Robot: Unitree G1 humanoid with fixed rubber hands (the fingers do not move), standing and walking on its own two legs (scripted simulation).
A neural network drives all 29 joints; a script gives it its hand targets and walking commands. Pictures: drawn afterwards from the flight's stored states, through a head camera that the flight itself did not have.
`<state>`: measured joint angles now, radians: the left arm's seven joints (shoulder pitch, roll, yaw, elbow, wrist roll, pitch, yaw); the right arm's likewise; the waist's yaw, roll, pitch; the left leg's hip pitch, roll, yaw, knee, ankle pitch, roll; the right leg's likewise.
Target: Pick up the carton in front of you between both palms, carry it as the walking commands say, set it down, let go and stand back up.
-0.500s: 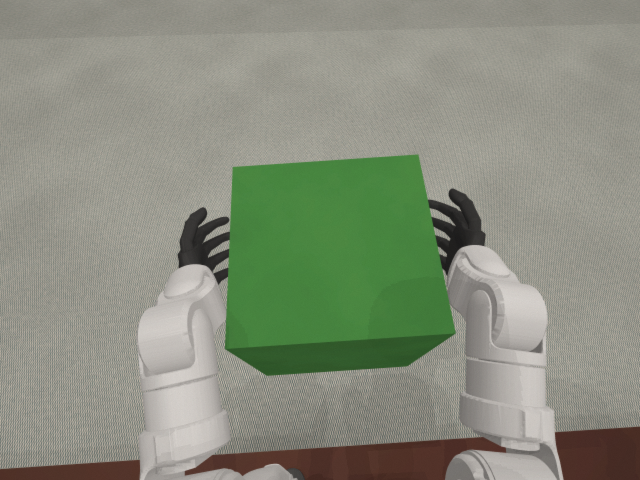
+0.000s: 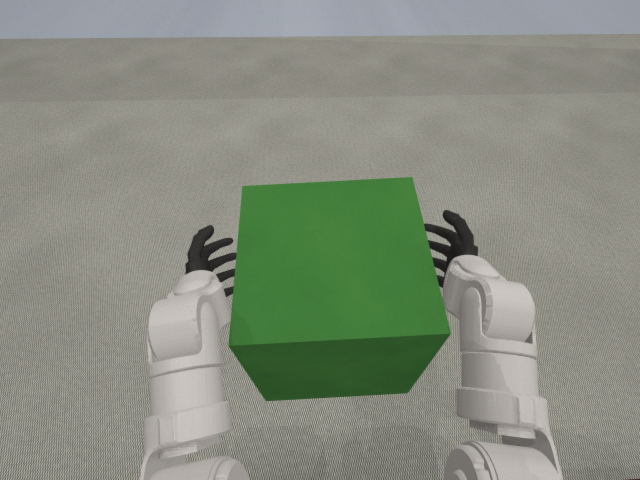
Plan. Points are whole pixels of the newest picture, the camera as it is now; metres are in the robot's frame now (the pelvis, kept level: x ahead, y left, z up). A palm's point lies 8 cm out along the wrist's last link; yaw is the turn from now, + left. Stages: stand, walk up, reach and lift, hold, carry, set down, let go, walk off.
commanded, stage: carry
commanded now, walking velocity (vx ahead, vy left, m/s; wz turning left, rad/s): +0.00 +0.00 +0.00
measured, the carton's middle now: (332, 299) +0.34 -0.01 +0.04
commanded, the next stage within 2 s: none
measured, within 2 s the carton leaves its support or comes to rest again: neither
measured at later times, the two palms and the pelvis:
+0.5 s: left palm (196, 291) +0.31 +0.16 +0.10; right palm (456, 273) +0.32 -0.15 +0.11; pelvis -0.01 +0.00 +0.00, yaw +0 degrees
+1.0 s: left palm (200, 291) +0.31 +0.15 +0.10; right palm (462, 274) +0.31 -0.15 +0.11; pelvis -0.02 +0.00 +0.00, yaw +0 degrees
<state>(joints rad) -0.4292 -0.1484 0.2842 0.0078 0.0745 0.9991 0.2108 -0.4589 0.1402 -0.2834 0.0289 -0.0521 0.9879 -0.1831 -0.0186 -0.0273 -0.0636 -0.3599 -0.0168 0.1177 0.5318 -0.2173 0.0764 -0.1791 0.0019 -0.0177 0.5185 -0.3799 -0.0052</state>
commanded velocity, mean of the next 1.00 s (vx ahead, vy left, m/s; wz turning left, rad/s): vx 0.04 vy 0.00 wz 0.00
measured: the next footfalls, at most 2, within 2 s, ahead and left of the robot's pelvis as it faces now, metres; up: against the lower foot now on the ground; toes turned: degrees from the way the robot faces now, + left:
right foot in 1.78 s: +0.45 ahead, -0.17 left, -0.13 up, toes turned -5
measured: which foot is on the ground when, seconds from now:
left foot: down 0.00-1.00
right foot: down 0.00-1.00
